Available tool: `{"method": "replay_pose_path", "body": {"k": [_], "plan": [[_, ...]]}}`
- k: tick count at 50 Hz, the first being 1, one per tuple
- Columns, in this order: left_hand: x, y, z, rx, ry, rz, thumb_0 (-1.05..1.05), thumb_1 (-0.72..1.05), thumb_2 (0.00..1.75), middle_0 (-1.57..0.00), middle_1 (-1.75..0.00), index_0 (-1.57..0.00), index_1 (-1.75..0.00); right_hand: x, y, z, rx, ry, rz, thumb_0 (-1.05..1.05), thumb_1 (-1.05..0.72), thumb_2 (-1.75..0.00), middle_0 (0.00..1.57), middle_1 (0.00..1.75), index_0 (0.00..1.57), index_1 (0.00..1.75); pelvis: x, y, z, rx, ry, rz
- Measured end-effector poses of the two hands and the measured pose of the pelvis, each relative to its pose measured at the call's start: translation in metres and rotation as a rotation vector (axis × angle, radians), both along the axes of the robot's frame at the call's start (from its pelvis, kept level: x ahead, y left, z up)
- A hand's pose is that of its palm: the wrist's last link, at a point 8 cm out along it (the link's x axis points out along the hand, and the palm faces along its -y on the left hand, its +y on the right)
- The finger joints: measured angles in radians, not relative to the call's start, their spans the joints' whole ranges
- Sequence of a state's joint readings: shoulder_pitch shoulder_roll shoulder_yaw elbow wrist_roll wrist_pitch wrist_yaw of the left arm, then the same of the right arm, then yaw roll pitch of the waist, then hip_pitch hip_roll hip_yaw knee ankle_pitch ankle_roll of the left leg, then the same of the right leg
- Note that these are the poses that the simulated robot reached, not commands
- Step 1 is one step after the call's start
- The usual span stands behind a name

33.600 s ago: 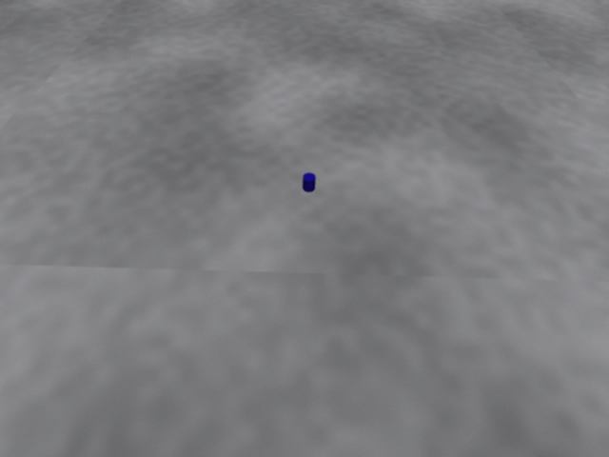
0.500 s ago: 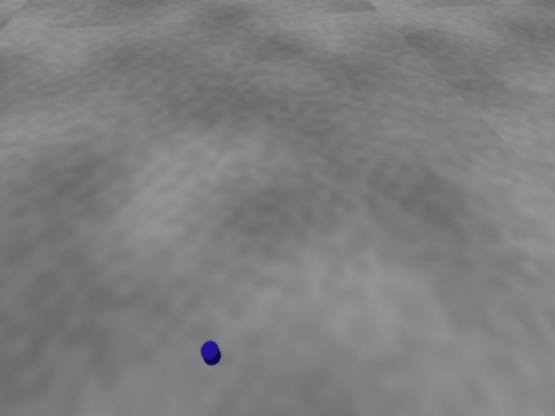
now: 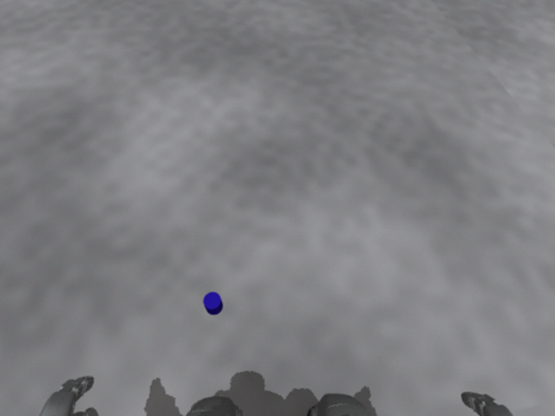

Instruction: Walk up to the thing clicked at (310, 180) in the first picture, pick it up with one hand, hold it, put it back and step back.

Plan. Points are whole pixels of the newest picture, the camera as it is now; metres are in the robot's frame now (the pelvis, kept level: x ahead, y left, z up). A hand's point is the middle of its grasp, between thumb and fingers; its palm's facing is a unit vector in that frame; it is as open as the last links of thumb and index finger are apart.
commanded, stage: step back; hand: left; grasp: from above
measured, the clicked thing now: (213, 303) +0.47 +0.18 -0.73
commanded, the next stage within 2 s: none
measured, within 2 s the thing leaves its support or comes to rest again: neither
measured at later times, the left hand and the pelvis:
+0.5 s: hand out of the picture +0.02 +0.27 -0.15, palm faces -0.10 -0.91 -0.41, open 7.4 cm; pelvis -0.10 +0.01 -0.01, yaw -5 degrees
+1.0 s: hand out of the picture -0.12 +0.30 -0.15, palm faces +0.01 -0.94 -0.35, open 7.4 cm; pelvis -0.25 +0.04 +0.00, yaw +1 degrees
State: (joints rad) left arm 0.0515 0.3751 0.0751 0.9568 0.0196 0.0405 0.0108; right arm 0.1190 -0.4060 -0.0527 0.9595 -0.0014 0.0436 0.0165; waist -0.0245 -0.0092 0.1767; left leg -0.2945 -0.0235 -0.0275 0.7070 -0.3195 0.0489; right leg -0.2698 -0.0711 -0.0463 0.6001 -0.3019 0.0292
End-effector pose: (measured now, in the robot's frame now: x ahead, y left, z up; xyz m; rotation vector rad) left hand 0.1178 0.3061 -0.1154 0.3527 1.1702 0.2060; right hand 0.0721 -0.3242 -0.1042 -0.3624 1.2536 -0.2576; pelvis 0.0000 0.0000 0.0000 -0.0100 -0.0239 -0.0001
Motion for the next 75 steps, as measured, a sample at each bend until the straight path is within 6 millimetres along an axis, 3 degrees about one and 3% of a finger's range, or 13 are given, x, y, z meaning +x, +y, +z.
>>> {"method": "replay_pose_path", "body": {"k": [6, 15, 22, 27, 31, 35, 41, 47, 53, 59, 64, 71, 75], "plan": [[0.009, 0.017, -0.01, -0.012, -0.049, -0.001, 0.01, 0.91, 0.9, -0.2, -0.3, -0.2, -0.3, -0.037, 0.027, 0.003, -0.022, 0.063, 0.013, 0.0, -0.9, -0.89, 0.2, 0.3, 0.2, 0.3, -0.021, 0.017, -0.002, -0.003, -0.002, 0.006], [-0.038, 0.016, -0.005, -0.015, 0.03, -0.055, 0.01, 0.91, 0.9, -0.2, -0.3, -0.2, -0.3, -0.053, 0.046, 0.004, 0.0, -0.047, -0.023, 0.0, -0.9, -0.89, 0.2, 0.3, 0.21, 0.3, -0.048, 0.027, 0.004, -0.001, 0.0, -0.055], [-0.076, 0.01, -0.001, 0.028, 0.024, -0.081, 0.01, 0.91, 0.9, -0.2, -0.3, -0.2, -0.3, -0.074, 0.036, -0.014, 0.044, -0.124, -0.022, 0.0, -0.9, -0.89, 0.21, 0.3, 0.21, 0.3, -0.082, 0.015, -0.008, 0.022, -0.029, -0.095], [-0.115, 0.0, 0.013, 0.04, 0.007, -0.073, 0.01, 0.91, 0.9, -0.2, -0.3, -0.2, -0.3, -0.097, 0.021, -0.021, 0.061, -0.122, -0.041, 0.0, -0.9, -0.89, 0.2, 0.3, 0.21, 0.3, -0.107, 0.005, -0.007, 0.016, -0.042, -0.082], [-0.14, -0.002, 0.027, 0.048, -0.002, -0.046, 0.01, 0.91, 0.9, -0.21, -0.3, -0.2, -0.3, -0.122, 0.014, -0.012, 0.058, -0.091, -0.031, 0.0, -0.9, -0.89, 0.2, 0.3, 0.21, 0.3, -0.125, 0.004, 0.005, 0.05, -0.024, -0.081], [-0.149, 0.0, 0.034, 0.053, -0.046, -0.046, 0.01, 0.9, 0.9, -0.21, -0.3, -0.2, -0.3, -0.154, 0.01, -0.011, 0.03, -0.039, -0.009, 0.0, -0.9, -0.89, 0.2, 0.3, 0.2, 0.3, -0.147, 0.007, 0.007, 0.047, -0.002, -0.057], [-0.172, 0.011, 0.024, 0.034, -0.122, -0.047, 0.01, 0.9, 0.9, -0.21, -0.3, -0.2, -0.3, -0.193, 0.02, -0.015, -0.004, 0.014, 0.04, 0.0, -0.9, -0.89, 0.2, 0.3, 0.2, 0.3, -0.189, 0.02, -0.003, 0.024, -0.009, -0.002], [-0.219, 0.033, -0.001, -0.01, -0.108, -0.017, 0.01, 0.91, 0.9, -0.21, -0.3, -0.2, -0.3, -0.234, 0.049, -0.006, -0.01, -0.019, 0.064, 0.0, -0.9, -0.89, 0.2, 0.3, 0.2, 0.3, -0.233, 0.037, -0.01, 0.03, -0.047, -0.003], [-0.28, 0.043, 0.003, -0.032, -0.041, 0.028, 0.01, 0.91, 0.9, -0.2, -0.3, -0.2, -0.3, -0.265, 0.06, 0.018, -0.018, -0.036, 0.066, 0.0, -0.9, -0.89, 0.21, 0.3, 0.21, 0.3, -0.264, 0.04, 0.007, -0.022, -0.02, -0.011], [-0.35, 0.05, 0.0, 0.006, 0.071, 0.021, 0.01, 0.91, 0.9, -0.2, -0.3, -0.2, -0.3, -0.271, 0.054, 0.024, -0.027, -0.134, 0.076, 0.0, -0.9, -0.89, 0.21, 0.3, 0.21, 0.3, -0.304, 0.035, 0.006, -0.012, -0.001, -0.057], [-0.395, 0.039, -0.003, 0.033, 0.13, -0.014, 0.01, 0.91, 0.9, -0.2, -0.3, -0.2, -0.3, -0.293, 0.037, 0.011, -0.016, -0.196, 0.071, 0.0, -0.9, -0.89, 0.21, 0.3, 0.21, 0.3, -0.344, 0.024, -0.005, 0.007, -0.006, -0.098], [-0.453, 0.01, 0.017, 0.046, 0.11, -0.015, 0.01, 0.91, 0.9, -0.2, -0.3, -0.2, -0.3, -0.358, 0.016, -0.009, 0.034, -0.154, 0.001, 0.0, -0.9, -0.89, 0.2, 0.3, 0.21, 0.3, -0.39, 0.008, -0.002, 0.035, -0.023, -0.106], [-0.464, 0.007, 0.031, 0.065, 0.084, -0.014, 0.01, 0.9, 0.9, -0.21, -0.3, -0.2, -0.3, -0.403, 0.013, -0.009, 0.046, -0.108, -0.017, 0.0, -0.9, -0.89, 0.2, 0.3, 0.2, 0.3, -0.409, 0.006, 0.007, 0.06, -0.002, -0.084]]}}
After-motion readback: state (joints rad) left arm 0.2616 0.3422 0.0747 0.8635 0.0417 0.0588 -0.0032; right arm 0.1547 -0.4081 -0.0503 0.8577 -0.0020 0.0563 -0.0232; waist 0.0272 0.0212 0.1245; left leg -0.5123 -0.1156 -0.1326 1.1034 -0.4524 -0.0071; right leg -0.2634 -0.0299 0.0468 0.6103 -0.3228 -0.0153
